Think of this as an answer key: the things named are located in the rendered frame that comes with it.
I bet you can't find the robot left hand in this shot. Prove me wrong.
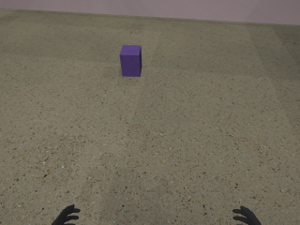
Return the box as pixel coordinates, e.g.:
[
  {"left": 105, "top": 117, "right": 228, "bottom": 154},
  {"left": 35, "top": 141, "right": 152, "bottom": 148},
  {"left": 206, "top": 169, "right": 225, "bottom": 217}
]
[{"left": 52, "top": 204, "right": 81, "bottom": 225}]

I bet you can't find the carton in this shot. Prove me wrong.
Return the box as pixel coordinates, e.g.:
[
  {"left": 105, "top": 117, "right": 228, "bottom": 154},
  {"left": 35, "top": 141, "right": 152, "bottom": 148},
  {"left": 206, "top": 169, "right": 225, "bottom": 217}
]
[{"left": 119, "top": 45, "right": 143, "bottom": 77}]

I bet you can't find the robot right hand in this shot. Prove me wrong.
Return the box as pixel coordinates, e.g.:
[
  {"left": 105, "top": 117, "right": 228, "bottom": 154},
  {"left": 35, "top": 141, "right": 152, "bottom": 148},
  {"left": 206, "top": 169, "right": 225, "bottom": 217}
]
[{"left": 232, "top": 205, "right": 262, "bottom": 225}]

